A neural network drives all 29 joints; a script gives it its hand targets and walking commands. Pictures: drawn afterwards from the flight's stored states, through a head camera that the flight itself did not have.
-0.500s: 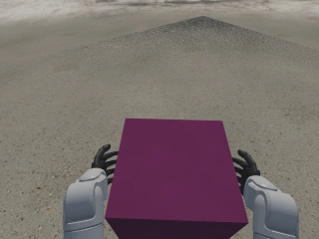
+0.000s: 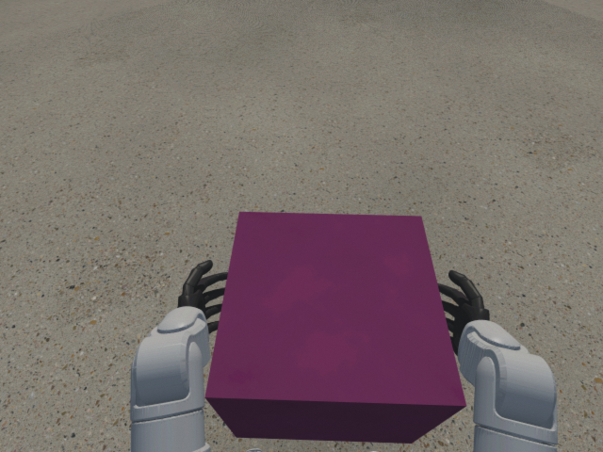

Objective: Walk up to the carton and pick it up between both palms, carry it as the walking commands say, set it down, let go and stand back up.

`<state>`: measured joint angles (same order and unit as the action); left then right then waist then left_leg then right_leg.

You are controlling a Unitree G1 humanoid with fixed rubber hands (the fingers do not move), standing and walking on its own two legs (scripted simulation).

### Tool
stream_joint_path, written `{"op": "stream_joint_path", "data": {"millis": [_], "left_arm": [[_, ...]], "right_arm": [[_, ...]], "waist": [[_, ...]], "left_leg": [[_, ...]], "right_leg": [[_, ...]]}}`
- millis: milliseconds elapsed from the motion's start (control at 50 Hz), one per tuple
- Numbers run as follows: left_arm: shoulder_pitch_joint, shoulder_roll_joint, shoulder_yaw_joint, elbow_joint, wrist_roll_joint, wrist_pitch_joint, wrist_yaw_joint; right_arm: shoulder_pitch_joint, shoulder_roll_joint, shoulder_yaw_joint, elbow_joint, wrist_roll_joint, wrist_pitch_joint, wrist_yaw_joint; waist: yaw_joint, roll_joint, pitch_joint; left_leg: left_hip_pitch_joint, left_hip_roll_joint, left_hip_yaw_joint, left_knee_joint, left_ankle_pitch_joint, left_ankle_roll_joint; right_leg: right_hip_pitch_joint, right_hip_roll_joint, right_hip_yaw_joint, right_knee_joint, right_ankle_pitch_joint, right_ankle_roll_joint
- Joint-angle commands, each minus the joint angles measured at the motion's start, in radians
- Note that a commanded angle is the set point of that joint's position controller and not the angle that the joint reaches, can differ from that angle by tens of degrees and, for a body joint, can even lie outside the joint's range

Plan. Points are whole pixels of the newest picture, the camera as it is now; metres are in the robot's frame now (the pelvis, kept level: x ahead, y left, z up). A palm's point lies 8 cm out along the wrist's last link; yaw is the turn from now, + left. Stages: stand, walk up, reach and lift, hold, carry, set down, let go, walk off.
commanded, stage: carry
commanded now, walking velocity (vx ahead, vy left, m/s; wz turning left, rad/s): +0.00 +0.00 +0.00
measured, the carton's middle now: (326, 329) +0.28 -0.01 +0.00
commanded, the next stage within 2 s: none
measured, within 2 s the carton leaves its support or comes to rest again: neither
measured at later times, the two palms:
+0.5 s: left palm (161, 387) +0.18 +0.18 +0.07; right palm (470, 393) +0.18 -0.16 +0.05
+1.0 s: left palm out of the picture +0.09 +0.20 +0.06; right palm out of the picture +0.08 -0.14 +0.07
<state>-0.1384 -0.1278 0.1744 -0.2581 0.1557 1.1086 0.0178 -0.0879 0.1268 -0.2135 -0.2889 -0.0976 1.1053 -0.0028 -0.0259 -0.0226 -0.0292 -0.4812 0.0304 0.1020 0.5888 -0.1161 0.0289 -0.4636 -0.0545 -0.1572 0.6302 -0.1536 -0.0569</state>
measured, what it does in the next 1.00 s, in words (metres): walks backwards: right foot, then left foot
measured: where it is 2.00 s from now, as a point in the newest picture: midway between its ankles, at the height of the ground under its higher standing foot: outside the picture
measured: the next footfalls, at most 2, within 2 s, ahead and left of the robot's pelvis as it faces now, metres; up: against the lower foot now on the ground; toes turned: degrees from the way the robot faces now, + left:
right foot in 0.48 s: +0.03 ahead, -0.06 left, +0.00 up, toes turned -5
left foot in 0.78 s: -0.18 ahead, +0.14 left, +0.00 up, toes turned +5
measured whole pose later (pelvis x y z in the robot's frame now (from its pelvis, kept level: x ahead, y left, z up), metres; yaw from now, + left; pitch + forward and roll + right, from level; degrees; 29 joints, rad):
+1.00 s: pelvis -0.16 +0.03 +0.01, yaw +0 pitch +2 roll +2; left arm 0.01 -0.11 0.16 -0.31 0.09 1.00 0.03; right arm 0.02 0.13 -0.15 -0.32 -0.06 1.01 -0.03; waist -0.02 -0.05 -0.06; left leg -0.20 -0.02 0.08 0.55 -0.38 0.01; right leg -0.49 -0.04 -0.09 0.46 -0.01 -0.06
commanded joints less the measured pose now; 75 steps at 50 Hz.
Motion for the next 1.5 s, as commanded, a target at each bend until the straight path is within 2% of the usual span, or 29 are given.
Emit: {"op": "stream_joint_path", "data": {"millis": [0, 80, 180, 220, 300, 320, 360, 380, 400, 440, 480, 520, 640, 660, 680, 700, 780, 800, 820, 840, 860, 880, 940, 1100, 1120, 1200, 1300, 1380, 1480], "left_arm": [[-0.46, -0.767, -0.768, -0.244, -0.419, -0.026, -0.2], [-0.453, -0.758, -0.804, -0.298, -0.466, 0.041, -0.214], [-0.284, -0.7, -0.719, -0.091, -0.384, 0.04, -0.229], [-0.288, -0.651, -0.6, 0.082, -0.28, -0.007, -0.222], [-0.548, -0.747, -0.743, -0.25, -0.413, -0.052, -0.216], [-0.479, -0.72, -0.627, -0.004, -0.309, -0.072, -0.214], [-0.555, -0.761, -0.753, -0.245, -0.426, -0.076, -0.203], [-0.447, -0.725, -0.582, 0.09, -0.296, -0.086, -0.207], [-0.44, -0.698, -0.655, -0.056, -0.369, -0.094, -0.204], [-0.476, -0.741, -0.672, -0.062, -0.388, -0.093, -0.207], [-0.359, -0.711, -0.584, 0.095, -0.302, -0.1, -0.221], [-0.451, -0.764, -0.727, -0.192, -0.459, -0.05, -0.229], [-0.322, -0.604, -0.523, 0.039, -0.274, -0.143, -0.217], [-0.4, -0.667, -0.702, -0.281, -0.399, -0.135, -0.202], [-0.297, -0.622, -0.545, -0.003, -0.267, -0.161, -0.196], [-0.343, -0.629, -0.624, -0.184, -0.311, -0.175, -0.184], [-0.325, -0.628, -0.727, -0.304, -0.383, -0.155, -0.163], [-0.198, -0.573, -0.587, -0.038, -0.27, -0.175, -0.168], [-0.302, -0.609, -0.734, -0.317, -0.414, -0.156, -0.17], [-0.276, -0.586, -0.625, -0.096, -0.315, -0.163, -0.178], [-0.39, -0.661, -0.788, -0.382, -0.46, -0.128, -0.18], [-0.31, -0.629, -0.685, -0.167, -0.346, -0.122, -0.181], [-0.404, -0.639, -0.748, -0.299, -0.418, -0.11, -0.192], [-0.336, -0.616, -0.59, 0.09, -0.274, -0.082, -0.198], [-0.376, -0.66, -0.702, -0.107, -0.36, -0.067, -0.196], [-0.426, -0.629, -0.543, 0.16, -0.258, -0.089, -0.199], [-0.52, -0.713, -0.693, -0.104, -0.398, -0.135, -0.199], [-0.594, -0.796, -0.778, -0.297, -0.517, -0.004, -0.208], [-0.433, -0.756, -0.774, -0.272, -0.499, 0.059, -0.218]], "right_arm": [[-0.589, 0.749, 0.848, -0.313, 0.389, -0.023, 0.185], [-0.483, 0.752, 0.845, -0.274, 0.378, 0.052, 0.172], [-0.414, 0.659, 0.753, -0.182, 0.297, 0.022, 0.166], [-0.371, 0.638, 0.625, 0.057, 0.208, -0.014, 0.178], [-0.611, 0.722, 0.804, -0.216, 0.379, -0.03, 0.203], [-0.59, 0.665, 0.684, -0.03, 0.275, -0.059, 0.209], [-0.691, 0.718, 0.814, -0.265, 0.393, -0.066, 0.203], [-0.571, 0.656, 0.647, 0.042, 0.245, -0.073, 0.202], [-0.569, 0.669, 0.719, -0.097, 0.296, -0.076, 0.186], [-0.601, 0.688, 0.747, -0.136, 0.304, -0.083, 0.171], [-0.543, 0.667, 0.706, -0.028, 0.251, -0.096, 0.159], [-0.609, 0.786, 0.871, -0.284, 0.392, -0.049, 0.14], [-0.419, 0.642, 0.619, 0.057, 0.173, -0.144, 0.113], [-0.513, 0.69, 0.791, -0.289, 0.333, -0.131, 0.116], [-0.362, 0.655, 0.633, 0.038, 0.204, -0.152, 0.122], [-0.386, 0.669, 0.696, -0.106, 0.261, -0.165, 0.13], [-0.405, 0.69, 0.784, -0.264, 0.341, -0.162, 0.124], [-0.324, 0.61, 0.664, -0.066, 0.218, -0.183, 0.123], [-0.426, 0.65, 0.797, -0.299, 0.33, -0.173, 0.12], [-0.382, 0.624, 0.686, -0.094, 0.236, -0.183, 0.122], [-0.459, 0.685, 0.84, -0.365, 0.371, -0.144, 0.123], [-0.449, 0.657, 0.751, -0.188, 0.282, -0.135, 0.13], [-0.503, 0.675, 0.817, -0.283, 0.344, -0.109, 0.142], [-0.465, 0.585, 0.66, 0.006, 0.208, -0.078, 0.157], [-0.552, 0.629, 0.776, -0.198, 0.313, -0.062, 0.159], [-0.478, 0.608, 0.576, 0.181, 0.176, -0.075, 0.166], [-0.598, 0.715, 0.732, -0.095, 0.313, -0.127, 0.16], [-0.632, 0.771, 0.83, -0.32, 0.413, -0.009, 0.131], [-0.477, 0.754, 0.826, -0.319, 0.377, 0.068, 0.123]], "waist": [[0.024, 0.019, -0.305], [0.014, -0.224, -0.296], [0.005, -0.008, -0.388], [0.023, 0.15, -0.345], [0.057, 0.293, -0.229], [0.062, 0.301, -0.214], [0.062, 0.236, -0.207], [0.063, 0.233, -0.196], [0.047, 0.076, -0.193], [0.034, -0.219, -0.146], [0.033, -0.294, -0.19], [0.022, -0.326, -0.262], [0.033, -0.111, -0.408], [0.034, -0.08, -0.427], [0.041, -0.106, -0.478], [0.034, -0.047, -0.518], [0.027, -0.001, -0.573], [0.023, 0.011, -0.568], [0.023, 0.03, -0.546], [0.023, -0.003, -0.517], [0.028, 0.063, -0.465], [0.029, 0.061, -0.404], [0.034, 0.031, -0.302], [0.034, -0.005, -0.13], [0.032, 0.007, -0.089], [0.036, 0.054, -0.056], [0.033, 0.057, -0.188], [0.022, 0.19, -0.149], [0.022, 0.107, -0.161]], "left_leg": [[0.137, 0.067, -0.143, -0.173, -0.37, -0.008], [0.251, 0.001, -0.043, 0.084, -0.266, 0.009], [0.254, 0.024, -0.08, -0.067, -0.247, 0.063], [0.045, 0.162, -0.309, -0.313, -0.472, 0.077], [-0.317, 0.17, -0.211, -0.465, -0.724, 0.013], [-0.357, 0.154, -0.179, -0.44, -0.731, 0.001], [-0.282, 0.133, -0.143, -0.379, -0.695, -0.004], [-0.263, 0.132, -0.127, -0.331, -0.694, -0.006], [-0.175, 0.099, -0.092, -0.207, -0.644, -0.006], [-0.03, 0.0, -0.048, 0.113, -0.265, -0.042], [0.021, -0.008, -0.087, 0.248, -0.182, -0.006], [0.131, -0.04, -0.057, 0.344, -0.151, -0.009], [0.0, -0.064, -0.057, 0.092, -0.248, -0.023], [0.068, -0.069, -0.068, -0.04, -0.291, -0.026], [0.088, -0.053, -0.079, -0.183, -0.3, -0.037], [0.209, -0.035, -0.067, -0.292, -0.209, -0.036], [0.392, 0.044, -0.061, -0.145, -0.072, -0.016], [0.38, 0.037, -0.041, -0.107, -0.075, -0.004], [0.3, 0.019, -0.033, -0.078, -0.193, 0.011], [0.233, 0.023, -0.043, -0.179, -0.249, 0.01], [0.183, 0.034, -0.078, -0.184, -0.313, 0.021], [0.137, 0.07, -0.115, -0.21, -0.377, 0.031], [0.016, 0.068, -0.142, -0.212, -0.58, 0.039], [-0.057, 0.086, -0.177, -0.24, -0.526, 0.035], [-0.055, 0.079, -0.18, -0.254, -0.534, 0.038], [-0.097, 0.094, -0.208, -0.274, -0.587, 0.049], [0.033, 0.106, -0.183, -0.246, -0.462, 0.047], [0.142, 0.35, -0.417, -0.474, -0.663, 0.159], [0.327, 0.278, -0.206, -0.319, -0.186, 0.113]], "right_leg": [[0.042, -0.114, 0.236, -0.316, -0.488, 0.028], [-0.079, -0.197, 0.265, -0.426, -0.601, 0.018], [0.038, -0.125, 0.123, -0.239, -0.342, 0.034], [0.193, -0.017, 0.056, -0.063, -0.147, 0.059], [0.357, 0.063, -0.009, 0.256, -0.229, 0.048], [0.359, 0.05, 0.011, 0.265, -0.23, 0.055], [0.291, 0.061, 0.008, 0.187, -0.244, 0.061], [0.257, 0.04, 0.037, 0.149, -0.28, 0.06], [0.194, 0.039, 0.076, -0.019, -0.356, 0.053], [-0.007, -0.248, 0.512, -0.469, -0.583, 0.025], [-0.056, -0.286, 0.535, -0.538, -0.584, -0.005], [-0.044, -0.201, 0.38, -0.523, -0.533, 0.031], [0.421, -0.184, 0.327, -0.315, 0.167, 0.048], [0.442, -0.217, 0.349, -0.278, 0.31, 0.0], [0.541, -0.198, 0.335, -0.215, 0.45, -0.02], [0.541, -0.199, 0.319, -0.185, 0.501, -0.038], [0.444, -0.156, 0.229, -0.185, 0.457, -0.015], [0.439, -0.135, 0.211, -0.185, 0.489, -0.003], [0.431, -0.115, 0.188, -0.198, 0.371, 0.024], [0.449, -0.108, 0.166, -0.183, 0.23, -0.007], [0.394, -0.096, 0.188, -0.216, 0.041, 0.002], [0.37, -0.086, 0.163, -0.211, -0.068, 0.018], [0.289, -0.061, 0.183, -0.231, -0.225, 0.049], [0.183, -0.065, 0.192, -0.189, -0.185, 0.04], [0.142, -0.055, 0.191, -0.198, -0.207, 0.046], [0.148, -0.058, 0.176, -0.167, -0.17, 0.056], [0.161, -0.043, 0.152, -0.123, -0.056, 0.053], [-0.048, -0.037, 0.083, 0.168, -0.072, 0.097], [0.021, 0.033, -0.024, -0.138, -0.119, 0.066]]}}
